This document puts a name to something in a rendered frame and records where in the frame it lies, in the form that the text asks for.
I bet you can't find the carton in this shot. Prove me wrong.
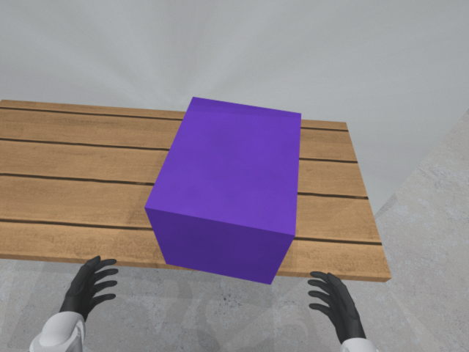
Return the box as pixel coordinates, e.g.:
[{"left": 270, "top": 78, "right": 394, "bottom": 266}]
[{"left": 144, "top": 97, "right": 301, "bottom": 285}]

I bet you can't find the table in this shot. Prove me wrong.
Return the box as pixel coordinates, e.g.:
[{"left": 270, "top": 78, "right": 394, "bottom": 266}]
[{"left": 0, "top": 100, "right": 392, "bottom": 282}]

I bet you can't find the right robot hand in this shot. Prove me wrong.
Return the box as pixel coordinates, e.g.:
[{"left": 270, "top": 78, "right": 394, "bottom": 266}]
[{"left": 308, "top": 271, "right": 366, "bottom": 345}]

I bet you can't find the left robot hand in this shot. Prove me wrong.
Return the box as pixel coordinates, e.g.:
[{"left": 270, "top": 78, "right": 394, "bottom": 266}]
[{"left": 59, "top": 255, "right": 119, "bottom": 322}]

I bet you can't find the robot left forearm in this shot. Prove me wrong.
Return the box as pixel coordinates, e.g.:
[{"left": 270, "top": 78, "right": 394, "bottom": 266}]
[{"left": 29, "top": 312, "right": 86, "bottom": 352}]

